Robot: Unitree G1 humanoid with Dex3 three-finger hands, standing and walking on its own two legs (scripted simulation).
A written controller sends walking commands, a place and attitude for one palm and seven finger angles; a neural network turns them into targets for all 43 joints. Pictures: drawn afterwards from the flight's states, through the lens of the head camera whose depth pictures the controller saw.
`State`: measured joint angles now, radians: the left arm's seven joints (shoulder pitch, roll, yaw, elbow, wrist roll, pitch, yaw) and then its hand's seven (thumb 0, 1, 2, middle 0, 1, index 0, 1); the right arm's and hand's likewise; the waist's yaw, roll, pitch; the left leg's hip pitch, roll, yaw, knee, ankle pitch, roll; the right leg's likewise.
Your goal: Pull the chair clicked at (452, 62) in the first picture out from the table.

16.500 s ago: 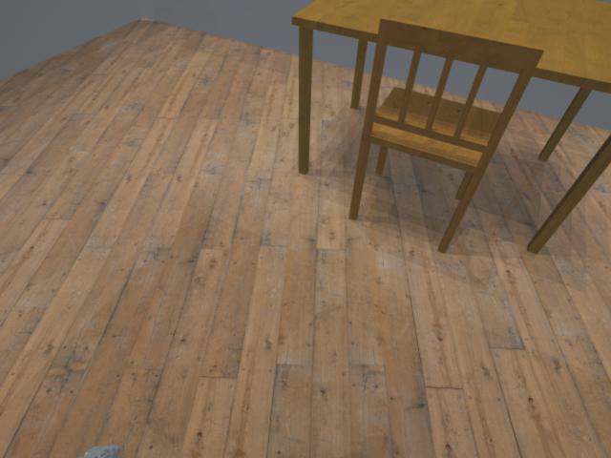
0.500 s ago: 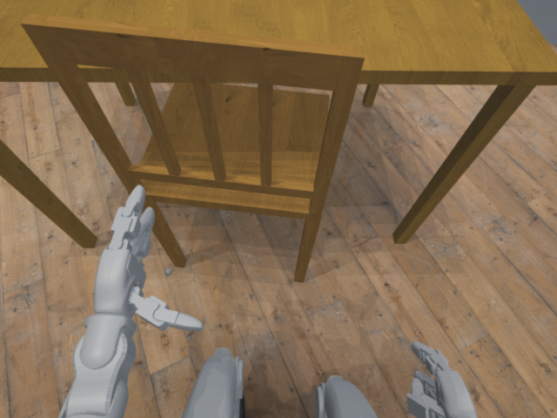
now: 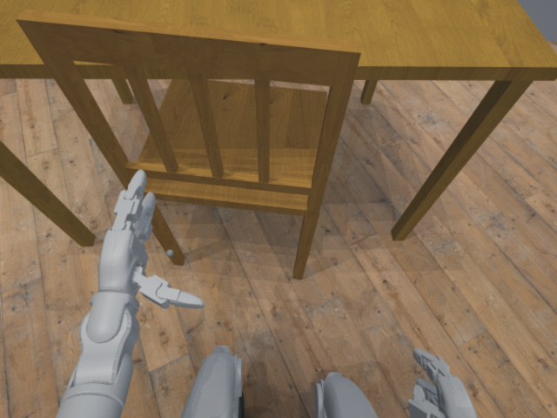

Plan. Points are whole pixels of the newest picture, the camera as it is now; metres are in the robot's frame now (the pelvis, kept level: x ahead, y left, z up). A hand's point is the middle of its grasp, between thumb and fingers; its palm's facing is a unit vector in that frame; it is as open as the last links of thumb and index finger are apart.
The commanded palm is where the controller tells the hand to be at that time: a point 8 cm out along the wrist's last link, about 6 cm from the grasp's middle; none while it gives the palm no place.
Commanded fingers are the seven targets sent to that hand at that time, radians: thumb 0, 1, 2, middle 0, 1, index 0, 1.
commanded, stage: aim the fingers beside a spindle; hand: left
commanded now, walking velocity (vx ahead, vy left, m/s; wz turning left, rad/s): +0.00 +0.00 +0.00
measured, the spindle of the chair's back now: (209, 130) +0.56 +0.14 +0.02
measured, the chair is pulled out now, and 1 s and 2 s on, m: -0.07 -0.07 -0.07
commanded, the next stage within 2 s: push the fingers through the gap in 0.66 s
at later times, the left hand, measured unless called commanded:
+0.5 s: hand (167, 250) +0.34 +0.17 +0.02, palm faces +0.02 -1.00 -0.04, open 16.9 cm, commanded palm +0.32 +0.22 +0.02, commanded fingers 0.00 -0.50 0.30 -0.06 -0.08 -0.06 -0.08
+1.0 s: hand (168, 238) +0.36 +0.17 +0.02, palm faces +0.02 -1.00 -0.04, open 16.9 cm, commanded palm +0.34 +0.22 +0.02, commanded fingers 0.00 -0.50 0.30 -0.06 -0.08 -0.06 -0.08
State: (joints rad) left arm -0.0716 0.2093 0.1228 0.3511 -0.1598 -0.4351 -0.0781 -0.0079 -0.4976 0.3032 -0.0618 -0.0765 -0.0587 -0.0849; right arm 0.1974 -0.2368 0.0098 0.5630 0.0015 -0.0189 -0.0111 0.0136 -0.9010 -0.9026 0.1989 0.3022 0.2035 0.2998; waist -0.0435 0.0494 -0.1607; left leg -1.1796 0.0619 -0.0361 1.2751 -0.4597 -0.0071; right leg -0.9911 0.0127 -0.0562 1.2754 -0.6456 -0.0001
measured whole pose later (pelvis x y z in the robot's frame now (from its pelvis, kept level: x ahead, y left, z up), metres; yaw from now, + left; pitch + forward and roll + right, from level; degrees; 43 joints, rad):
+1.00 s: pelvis +0.00 +0.01 +0.00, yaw +0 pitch +22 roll -4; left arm -0.18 0.22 0.14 0.44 -0.15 -0.44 -0.09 -0.01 -0.50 0.30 -0.06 -0.08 -0.06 -0.08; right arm 0.19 -0.24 0.01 0.59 0.00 -0.01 -0.01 0.01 -0.90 -0.90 0.20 0.30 0.20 0.30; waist -0.05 0.04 -0.16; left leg -1.21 0.06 -0.04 1.29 -0.46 0.00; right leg -1.01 0.01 -0.05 1.28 -0.64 0.01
